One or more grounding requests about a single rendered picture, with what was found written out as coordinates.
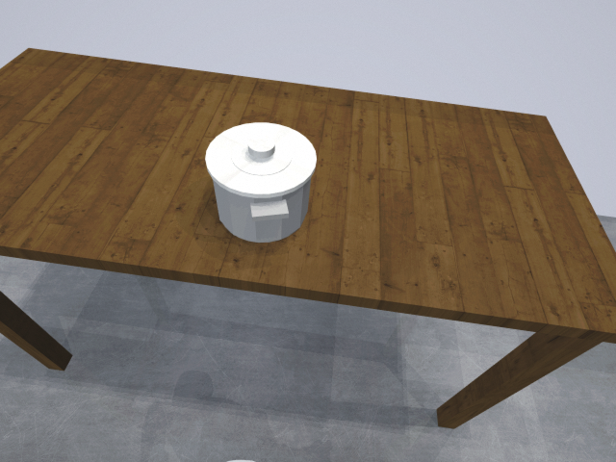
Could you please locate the pot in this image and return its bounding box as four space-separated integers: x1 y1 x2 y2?
213 179 311 243

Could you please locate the lid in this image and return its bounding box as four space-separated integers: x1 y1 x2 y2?
205 122 317 198

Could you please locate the knob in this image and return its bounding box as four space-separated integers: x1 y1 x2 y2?
248 135 275 159

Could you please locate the table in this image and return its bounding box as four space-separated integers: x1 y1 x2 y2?
0 48 616 429

